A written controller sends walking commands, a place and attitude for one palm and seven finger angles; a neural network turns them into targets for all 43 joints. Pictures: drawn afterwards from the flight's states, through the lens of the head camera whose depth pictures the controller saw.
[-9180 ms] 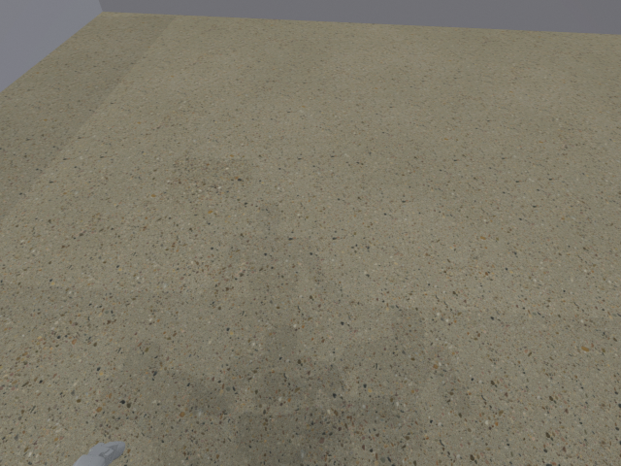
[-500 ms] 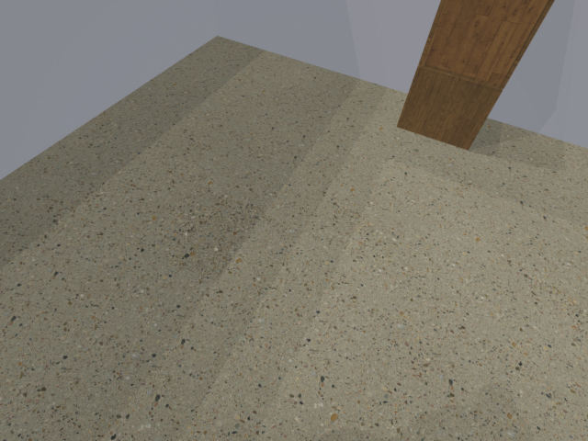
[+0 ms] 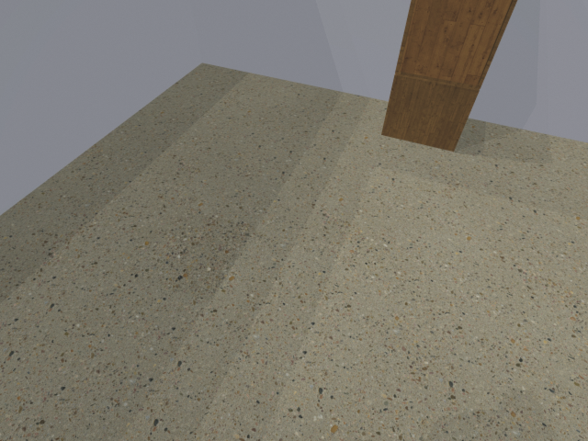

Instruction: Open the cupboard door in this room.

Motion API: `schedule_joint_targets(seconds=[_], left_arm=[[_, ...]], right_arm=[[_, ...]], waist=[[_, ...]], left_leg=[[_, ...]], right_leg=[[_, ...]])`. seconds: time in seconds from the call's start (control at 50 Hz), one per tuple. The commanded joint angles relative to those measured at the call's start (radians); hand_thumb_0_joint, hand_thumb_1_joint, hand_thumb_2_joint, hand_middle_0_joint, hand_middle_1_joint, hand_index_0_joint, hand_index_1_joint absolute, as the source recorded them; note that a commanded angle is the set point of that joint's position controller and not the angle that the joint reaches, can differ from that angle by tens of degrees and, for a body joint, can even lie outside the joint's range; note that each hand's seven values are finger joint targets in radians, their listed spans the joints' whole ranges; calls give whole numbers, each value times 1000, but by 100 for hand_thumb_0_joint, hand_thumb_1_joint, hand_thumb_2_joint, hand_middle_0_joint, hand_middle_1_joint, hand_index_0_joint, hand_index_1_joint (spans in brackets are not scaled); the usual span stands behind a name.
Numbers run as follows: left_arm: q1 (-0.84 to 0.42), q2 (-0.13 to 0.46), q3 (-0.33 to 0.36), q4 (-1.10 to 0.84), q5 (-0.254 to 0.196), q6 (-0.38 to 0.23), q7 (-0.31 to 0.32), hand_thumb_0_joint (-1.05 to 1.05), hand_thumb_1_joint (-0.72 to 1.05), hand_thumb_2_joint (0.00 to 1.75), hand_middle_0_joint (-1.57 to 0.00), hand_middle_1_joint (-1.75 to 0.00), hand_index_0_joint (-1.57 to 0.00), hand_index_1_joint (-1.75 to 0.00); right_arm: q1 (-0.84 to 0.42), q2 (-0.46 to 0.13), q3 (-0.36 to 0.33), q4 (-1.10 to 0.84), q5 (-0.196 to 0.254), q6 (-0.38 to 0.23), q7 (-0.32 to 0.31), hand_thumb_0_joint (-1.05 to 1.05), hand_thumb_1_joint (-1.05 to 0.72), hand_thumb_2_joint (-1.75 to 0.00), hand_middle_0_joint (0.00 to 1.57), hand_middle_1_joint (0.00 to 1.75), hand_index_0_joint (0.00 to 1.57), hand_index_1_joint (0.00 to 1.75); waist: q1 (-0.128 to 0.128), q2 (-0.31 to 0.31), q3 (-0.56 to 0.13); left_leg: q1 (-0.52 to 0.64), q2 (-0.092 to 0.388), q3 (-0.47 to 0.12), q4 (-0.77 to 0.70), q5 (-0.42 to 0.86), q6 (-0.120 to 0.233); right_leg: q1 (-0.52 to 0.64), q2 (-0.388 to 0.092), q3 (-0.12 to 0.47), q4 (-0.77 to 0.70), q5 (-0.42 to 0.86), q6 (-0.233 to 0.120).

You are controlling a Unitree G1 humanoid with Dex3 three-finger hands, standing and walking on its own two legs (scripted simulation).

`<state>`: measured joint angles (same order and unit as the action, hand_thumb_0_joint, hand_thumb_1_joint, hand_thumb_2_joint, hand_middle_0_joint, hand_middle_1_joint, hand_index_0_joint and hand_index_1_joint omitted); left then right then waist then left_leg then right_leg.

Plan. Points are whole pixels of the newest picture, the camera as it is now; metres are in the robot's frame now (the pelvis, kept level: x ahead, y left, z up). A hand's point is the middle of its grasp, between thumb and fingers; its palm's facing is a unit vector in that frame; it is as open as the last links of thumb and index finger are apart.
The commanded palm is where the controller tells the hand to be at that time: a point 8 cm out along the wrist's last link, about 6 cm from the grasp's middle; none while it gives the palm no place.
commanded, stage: turn or walk to find it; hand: left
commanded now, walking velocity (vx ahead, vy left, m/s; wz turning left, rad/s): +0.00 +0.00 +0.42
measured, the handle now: out of the picture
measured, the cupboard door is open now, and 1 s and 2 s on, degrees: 0 0 0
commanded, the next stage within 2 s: stand and wait in 0.04 s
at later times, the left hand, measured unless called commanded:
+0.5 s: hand out of the picture -0.03 +0.17 -0.18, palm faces +0.09 -0.98 -0.18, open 7.3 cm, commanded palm none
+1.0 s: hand out of the picture -0.02 +0.20 -0.18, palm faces +0.14 -0.97 -0.22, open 7.3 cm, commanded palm none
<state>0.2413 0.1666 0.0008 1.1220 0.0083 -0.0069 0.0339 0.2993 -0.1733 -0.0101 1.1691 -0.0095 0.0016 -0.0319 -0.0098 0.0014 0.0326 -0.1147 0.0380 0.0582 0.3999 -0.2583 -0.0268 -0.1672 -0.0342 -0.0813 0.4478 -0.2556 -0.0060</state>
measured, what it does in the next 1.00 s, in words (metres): stands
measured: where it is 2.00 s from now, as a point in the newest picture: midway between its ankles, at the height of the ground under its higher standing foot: outside the picture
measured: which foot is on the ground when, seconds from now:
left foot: down 0.00-1.00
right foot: down 0.00-1.00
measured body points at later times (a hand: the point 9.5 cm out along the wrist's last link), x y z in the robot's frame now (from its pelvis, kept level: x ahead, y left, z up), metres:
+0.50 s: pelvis -0.02 +0.01 +0.00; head -0.01 +0.01 +0.45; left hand -0.03 +0.23 -0.17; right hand -0.01 -0.21 -0.16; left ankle -0.03 +0.13 -0.74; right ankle -0.01 -0.11 -0.74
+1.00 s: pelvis -0.02 +0.01 -0.01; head +0.00 +0.02 +0.44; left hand -0.03 +0.25 -0.17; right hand +0.01 -0.21 -0.17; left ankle -0.03 +0.13 -0.74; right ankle -0.01 -0.11 -0.74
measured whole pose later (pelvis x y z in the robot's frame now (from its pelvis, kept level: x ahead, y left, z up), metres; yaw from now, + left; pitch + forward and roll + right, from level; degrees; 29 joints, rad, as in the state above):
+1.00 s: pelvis -0.02 +0.01 -0.01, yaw +6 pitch +0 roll +0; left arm 0.23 0.17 0.04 1.07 0.02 0.02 0.03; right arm 0.26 -0.16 -0.03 1.08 -0.01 0.02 -0.02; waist 0.01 0.01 0.05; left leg -0.28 0.00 -0.03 0.56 -0.28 -0.01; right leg -0.25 -0.08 -0.17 0.54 -0.28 0.01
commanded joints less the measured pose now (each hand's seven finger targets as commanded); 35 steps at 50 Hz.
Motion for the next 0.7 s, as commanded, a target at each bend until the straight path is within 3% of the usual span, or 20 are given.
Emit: schedule_joint_targets(seconds=[0.0,0.06,0.22,0.38,0.5,0.68], left_arm=[[54,133,29,-24,-6,-4,6,0,90,90,-20,-30,-20,-30],[56,130,32,-27,-5,-1,5,0,90,90,-20,-30,-20,-30],[54,93,22,-18,-1,-1,4,0,90,90,-20,-30,-20,-30],[76,93,28,-19,1,0,6,0,90,90,-20,-30,-20,-30],[79,84,34,-32,6,7,6,0,90,90,-20,-30,-20,-30],[85,88,26,-21,5,-6,3,0,90,90,-20,-30,-20,-30]], right_arm=[[16,-80,-13,-42,-1,-6,1,0,-90,-90,20,30,20,30],[29,-66,-16,-44,-3,0,1,0,-90,-90,20,30,20,30],[60,-50,-17,-34,-2,-4,0,0,-90,-90,20,30,20,30],[44,-59,-20,-52,0,-8,1,0,-90,-90,20,30,20,30],[30,-63,-26,-78,-3,-2,3,0,-90,-90,20,30,20,30],[26,-76,-22,-74,0,-19,1,0,-90,-90,20,30,20,30]], waist=[[25,6,20],[20,-22,15],[10,-22,55],[14,15,52],[16,8,58],[16,12,1]], left_leg=[[-89,67,-59,-17,178,19],[-91,56,-51,2,134,17],[-93,66,-70,-22,106,27],[-129,71,-90,-22,137,35],[-159,69,-114,-14,65,45],[-122,74,-117,-28,144,45]], right_leg=[[32,-125,87,-67,212,-16],[0,-143,103,-90,137,-26],[-51,-108,92,-118,18,-14],[-29,-103,64,-75,65,-4],[-71,-101,58,-67,-26,0],[-10,-100,54,-61,95,0]])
